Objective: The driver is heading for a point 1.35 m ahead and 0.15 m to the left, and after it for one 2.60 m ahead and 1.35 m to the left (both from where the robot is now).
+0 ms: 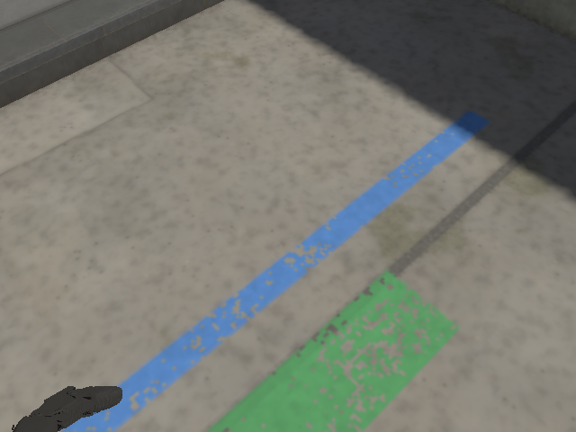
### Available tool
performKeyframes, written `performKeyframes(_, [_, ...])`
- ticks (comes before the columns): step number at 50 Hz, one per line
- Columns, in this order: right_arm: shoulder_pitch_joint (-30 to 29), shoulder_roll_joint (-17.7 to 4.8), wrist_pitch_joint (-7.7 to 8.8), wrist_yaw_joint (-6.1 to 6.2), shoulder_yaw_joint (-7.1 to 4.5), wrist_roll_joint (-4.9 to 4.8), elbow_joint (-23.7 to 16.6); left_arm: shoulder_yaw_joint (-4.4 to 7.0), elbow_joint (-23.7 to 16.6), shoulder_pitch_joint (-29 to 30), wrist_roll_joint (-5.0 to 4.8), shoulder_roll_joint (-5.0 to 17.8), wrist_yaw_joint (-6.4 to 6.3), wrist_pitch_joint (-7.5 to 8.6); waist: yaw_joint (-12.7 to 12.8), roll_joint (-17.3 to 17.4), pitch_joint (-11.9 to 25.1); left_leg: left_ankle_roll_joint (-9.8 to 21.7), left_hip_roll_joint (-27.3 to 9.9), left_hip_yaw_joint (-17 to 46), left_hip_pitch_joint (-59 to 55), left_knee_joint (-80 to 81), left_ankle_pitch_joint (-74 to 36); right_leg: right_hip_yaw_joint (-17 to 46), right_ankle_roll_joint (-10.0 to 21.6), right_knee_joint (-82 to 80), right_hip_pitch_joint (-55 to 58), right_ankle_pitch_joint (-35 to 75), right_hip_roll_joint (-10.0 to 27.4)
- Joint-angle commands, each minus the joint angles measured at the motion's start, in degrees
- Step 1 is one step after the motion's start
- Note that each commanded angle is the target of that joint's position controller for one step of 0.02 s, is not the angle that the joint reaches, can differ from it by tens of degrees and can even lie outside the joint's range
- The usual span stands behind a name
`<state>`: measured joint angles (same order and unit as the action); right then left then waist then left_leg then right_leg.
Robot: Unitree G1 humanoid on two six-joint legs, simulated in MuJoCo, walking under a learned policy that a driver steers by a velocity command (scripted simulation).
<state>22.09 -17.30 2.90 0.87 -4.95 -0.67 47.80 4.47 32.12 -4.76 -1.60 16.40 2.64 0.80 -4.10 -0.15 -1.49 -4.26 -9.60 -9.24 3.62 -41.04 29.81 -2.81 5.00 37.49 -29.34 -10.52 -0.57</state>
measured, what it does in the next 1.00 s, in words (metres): walks ahead: left foot, then right foot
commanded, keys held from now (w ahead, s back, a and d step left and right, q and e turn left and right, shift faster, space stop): w+e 0.08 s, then w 0.20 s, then w+q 0.72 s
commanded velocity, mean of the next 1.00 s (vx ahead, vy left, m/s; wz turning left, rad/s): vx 0.49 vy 0.00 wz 0.11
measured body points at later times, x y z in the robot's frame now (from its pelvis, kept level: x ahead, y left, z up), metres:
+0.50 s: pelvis +0.30 -0.01 +0.00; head +0.33 -0.01 +0.45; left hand +0.34 +0.28 -0.12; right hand +0.50 -0.26 -0.07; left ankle +0.44 +0.07 -0.72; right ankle +0.09 -0.09 -0.70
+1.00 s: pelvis +0.58 -0.03 +0.01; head +0.61 -0.03 +0.46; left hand +0.78 +0.24 -0.04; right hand +0.67 -0.32 -0.10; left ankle +0.44 +0.06 -0.70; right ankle +0.71 -0.13 -0.71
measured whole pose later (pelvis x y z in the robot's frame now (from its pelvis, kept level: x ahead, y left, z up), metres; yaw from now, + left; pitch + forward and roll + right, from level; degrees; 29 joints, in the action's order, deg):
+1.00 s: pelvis +0.58 -0.03 +0.01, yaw +12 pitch +3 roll -1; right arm 22.7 -17.6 1.4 0.8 -4.1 -1.5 42.1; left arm 2.0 36.8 -1.9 0.4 15.0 0.7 7.0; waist -4.6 0.8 0.1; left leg 3.2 6.0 14.1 7.9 -36.1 26.4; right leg 3.3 0.1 27.6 -25.5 -4.7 -2.4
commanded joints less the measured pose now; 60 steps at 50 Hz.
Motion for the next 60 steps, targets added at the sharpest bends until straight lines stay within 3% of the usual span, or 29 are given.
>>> performKeyframes(1, [-6.15, -5.71, 4.87, -0.67, 0.21, -0.54, -10.08, 4.35, 0.03, -22.14, 0.13, 14.28, -1.02, 1.49, 12.07, -10.6, 22.51, 2.5, 8.16, 14.46, 46.12, -40.45, 1.68, 49.72, 17.72, -22.15, 52.67, -16.39, 20.17])
performKeyframes(2, [-9.95, -7.75, 5.63, -0.89, -0.26, -2.05, -11.15, 3.16, 1.45, -20.17, 0.56, 10.9, -0.89, 2.26, 11.47, -8.95, 14.33, 3.97, 5.7, 13.51, 50.06, -39.7, -4.05, 40.8, 15.11, -21.35, 47.59, -10.04, 18.61])
performKeyframes(4, [-10.0, -7.14, 5.82, -0.23, -0.18, 0.87, -10.13, 1.83, 0.39, -12.14, 0.66, 7.66, -1.05, 2.38, 6.4, -2.71, 7.29, 4.37, 1.81, 13.43, 42.26, -30.41, -11.88, 28.27, 11.63, -20.98, 30.49, 0.44, 13.36])
performKeyframes(5, [-8.57, -7.11, 5.11, -0.46, -0.38, 1.12, -9.49, 1.19, -0.23, -9.19, 1.47, 6.25, -1.26, 2.45, 4.12, -3.55, 5.99, 4.26, 0.73, 13.68, 38.33, -27.95, -14.22, 24.78, 11.01, -22.52, 25.2, 4.49, 11.65])
performKeyframes(7, [-7.06, -5.85, 3.71, -0.85, -0.15, 1.24, -8.44, 0.92, 0.63, -7.64, 1.71, 5.89, -1.73, 3.09, 2.43, -3.45, 5.05, 2.97, 1.07, 12.29, 35.65, -24.65, -16.49, 21.41, 11.49, -24.57, 20.41, 11.57, 10.77])
performKeyframes(10, [-11.91, -3.83, 2.98, -0.86, 0.76, 1.72, -9.6, 0.93, 3.38, -9.79, 1.28, 6.74, -2.55, 3.67, 3.41, -2.57, 2.03, 1.29, 1.92, 11.16, 36.48, -14.58, -24.93, 15.75, 10.51, -25.95, 17.53, 18.4, 8.98])
performKeyframes(13, [-18.97, -2.06, 3.46, -1.58, 1.7, 1.26, -10.91, 0.93, 5.64, -12.45, 0.88, 7.29, -2.94, 3.68, 6.3, -3.36, 0.57, 1.93, 4.43, 9.94, 32.46, -0.08, -36.89, 11.95, 7.79, -25.82, 16.64, 16.38, 6.68])
performKeyframes(16, [-23.85, -2.24, 3.72, -2.67, 1.95, -0.02, -12.07, 1.04, 7.73, -15.59, 0.47, 8.28, -2.84, 3.88, 8.6, -3.62, -1.43, 3.43, 5.68, 9.65, 31.91, 7.02, -41.07, 12.98, 7.61, -26.61, 20.29, 10.55, 9.15])
performKeyframes(19, [-26.45, -3.06, 3.81, -3.84, 1.83, -0.34, -13.57, 1.15, 9.76, -17.75, 0.7, 8.45, -2.88, 3.43, 9.31, -3.27, -2.71, 6.36, 5.95, 9.93, 36.64, 10.15, -36.18, 13.14, 6.86, -23.97, 29.58, 14.53, 12.73])
performKeyframes(22, [-23.41, -4.05, 3.61, -4.58, 1.38, -0.26, -13.79, 1.51, 10.45, -16.98, 0.98, 9.54, -3.3, 2.64, 7.01, -4.15, -0.01, 9.44, 8.92, 7.72, 31.85, 10.9, -27.13, 10.58, 4.75, -17.76, 34.9, 33.58, 13.29])
performKeyframes(24, [-11.51, -7.29, 3.23, -4.09, -0.42, 0.0, -11.12, 1.39, 9.8, -14.86, 1.42, 10.04, -3.74, 1.94, 0.41, -4.18, 8.26, 12.52, 13.12, 4.89, 14.48, 11.82, -27.14, 6.15, 2.44, -2.21, 33.25, 52.71, 9.99])
performKeyframes(25, [-2.1, -10.43, 2.98, -3.63, -1.28, 0.27, -9.8, 0.64, 8.31, -14.9, 2.5, 8.6, -4.16, 2.03, -2.99, -0.2, 15.4, 15.9, 5.64, 15.34, -3.52, 9.67, -32.7, 4.48, 0.44, 13.53, 21.43, 39.72, 7.91])
performKeyframes(26, [1.57, -14.89, 3.1, -3.76, -2.35, 0.23, -9.18, -1.1, 7.45, -22.73, 2.82, 2.95, -3.36, 3.23, 0.78, 14.74, 22.62, 27.39, -8.26, 45.89, -24.84, 14.23, -22.06, 3.81, -4.99, 37.18, -3.01, -4.17, -3.75])
performKeyframes(27, [2.43, -9.77, 2.68, -3.66, -1.28, -0.97, -8.94, -0.95, 7.6, -19.65, 2.16, 6.21, -2.66, 4.74, -1.66, 12.57, 24.71, 27.08, -9.0, 56.01, -28.42, 21.73, -13.3, 11.01, -4.92, 42.7, -11.12, -19.02, -3.84])
performKeyframes(28, [-1.39, -8.17, 2.17, -3.03, -0.76, -0.69, -9.9, -0.39, 5.4, -13.25, 0.22, 8.52, -1.99, 5.81, -2.04, 8.6, 15.39, 24.01, -7.64, 48.04, -21.81, 22.96, -12.1, 11.43, -4.49, 42.92, -15.81, -15.26, -0.51])
performKeyframes(29, [-4.43, -7.63, 1.81, -2.67, -0.57, -0.11, -10.93, -0.81, 4.36, -9.25, 0.41, 7.93, -2.02, 6.53, -0.91, 1.83, 10.37, 22.19, -5.4, 42.09, -13.19, 23.72, -16.41, 10.37, -4.04, 39.19, -14.73, -11.54, 1.77])
performKeyframes(30, [-6.67, -7.02, 1.63, -2.58, -0.32, 0.16, -11.4, -0.68, 3.7, -7.18, 1.48, 7.45, -2.27, 6.81, 1.04, -1.65, 5.82, 21.55, -3.36, 37.83, -5.3, 24.81, -23.09, 9.28, -4.35, 34.19, -13.16, -9.63, 3.24])
performKeyframes(31, [-7.7, -6.19, 1.72, -2.4, 0.1, 0.65, -11.97, -0.38, 3.48, -7.74, 2.22, 7.37, -2.49, 6.52, 3.04, -1.08, 4.88, 21.14, -1.56, 34.84, -0.45, 26.19, -27.57, 9.22, -4.68, 30.78, -9.63, -8.03, 4.61])
performKeyframes(34, [-8.29, -6.33, 1.8, -1.9, 0.01, 0.17, -11.88, -0.73, 3.78, -9.88, 2.83, 5.6, -3.08, 5.05, 5.26, 2.53, 3.94, 21.75, 0.7, 30.41, 6.57, 28.19, -33.76, 7.65, -7.11, 23.57, -6.59, -7.09, 5.29])
performKeyframes(40, [-3.87, -8.53, 0.65, -0.26, -0.77, -0.76, -9.88, -1.94, 1.46, 2.52, 2.38, 2.66, -2.94, 5.13, 1.05, 4.31, 2.27, 17.36, 5.61, 24.62, 13.1, 26.94, -30.05, 6.14, -9.44, 0.03, -0.37, 13.21, 1.57])
performKeyframes(45, [-0.46, -8.15, -0.55, 0.12, -0.86, -1.11, -8.83, -0.83, 0.31, 7.32, 1.24, 5.17, -1.79, 6.33, 0.01, 5.84, 2.4, 15.86, 3.19, 32.59, 6.1, 21.24, -23.79, 8.31, -7.9, -9.27, 2.8, 10.74, -0.62])
performKeyframes(48, [-2.47, -6.61, -0.96, 0.15, -0.59, -0.76, -9.67, 0.85, 2.26, -0.66, 1.17, 7.54, -1.99, 7.08, 5.01, 7.51, 5.05, 13.2, 4.95, 33.83, 6.3, 13.15, -26.91, 7.48, -4.15, -14.18, 15.34, 7.39, 0.27])
performKeyframes(49, [-3.26, -3.61, -0.64, -0.13, 0.48, -0.23, -10.75, 1.79, 3.0, -8.42, 2.14, 10.05, -2.5, 7.3, 8.79, 4.3, 11.57, 11.15, 7.57, 30.11, 11.74, 0.71, -24.29, 13.6, -0.43, -12.49, 28.72, 5.68, 7.78])
performKeyframes(50, [3.56, -0.27, -0.15, -0.08, 1.65, -1.12, -11.9, 3.1, 4.58, -15.67, 3.04, 14.8, -2.84, 6.55, 8.04, -10.24, 20.22, 6.69, 15.52, 20.92, 30.38, -17.78, -7.04, 34.88, 8.7, -13.67, 49.68, -3.43, 20.85])
performKeyframes(51, [4.54, -3.84, 0.07, 0.07, 1.36, -1.58, -12.15, 2.72, 5.52, -17.12, 1.57, 11.94, -2.34, 5.98, 8.22, -16.02, 19.47, 5.57, 12.74, 19.31, 40.38, -28.14, 4.05, 48.27, 10.86, -18.19, 50.43, -15.73, 25.45])
performKeyframes(52, [0.15, -7.96, -0.18, 0.05, 0.16, -1.59, -11.96, 1.65, 4.83, -14.63, 1.35, 7.96, -2.49, 5.69, 9.32, -9.33, 11.49, 4.99, 10.07, 19.75, 43.29, -32.38, -0.91, 41.77, 8.51, -19.66, 43.67, -18.59, 22.98])
performKeyframes(54, [-6.15, -7.48, -0.59, -0.16, -0.19, -0.35, -13.59, 0.6, 4.9, -9.99, 1.92, 5.3, -2.6, 5.04, 7.94, -4.16, 2.87, 4.33, 6.87, 17.25, 41.7, -30.81, -8.39, 28.08, 5.83, -21.78, 31.19, -6.58, 18.04])
performKeyframes(57, [-6.12, -4.32, -1.35, -1.03, 0.02, -0.99, -14.21, 0.17, 6.23, -7.92, 2.07, 4.01, -2.58, 5.36, 5.3, -6.82, 0.5, 4.11, 4.14, 15.45, 37.27, -27.07, -11.91, 17.52, 5.09, -25.84, 23.13, 1.86, 14.48])
performKeyframes(60, [-8.94, -2.82, -1.73, -1.24, 0.57, -0.56, -15.57, 0.98, 8.19, -8.41, 1.95, 6.42, -2.6, 5.8, 5.18, -4.94, -0.31, 3.04, 3.23, 14.91, 39.02, -21.49, -15.97, 11.67, 6.45, -28.04, 22.67, 8.96, 15.23])
Keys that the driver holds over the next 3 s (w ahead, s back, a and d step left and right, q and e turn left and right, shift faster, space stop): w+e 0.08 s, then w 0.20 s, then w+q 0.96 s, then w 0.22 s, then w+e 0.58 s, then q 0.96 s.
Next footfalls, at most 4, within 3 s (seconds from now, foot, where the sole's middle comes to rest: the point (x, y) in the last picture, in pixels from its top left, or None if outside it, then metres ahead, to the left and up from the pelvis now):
0.50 left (257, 419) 0.48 0.06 -0.75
0.98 right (329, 305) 0.75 -0.12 -0.75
1.48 left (187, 259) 0.91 0.23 -0.75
2.02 right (232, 158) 1.27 0.11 -0.75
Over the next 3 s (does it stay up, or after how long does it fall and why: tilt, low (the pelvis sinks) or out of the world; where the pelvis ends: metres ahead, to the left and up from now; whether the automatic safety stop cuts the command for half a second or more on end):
stays up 1.35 0.20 0.02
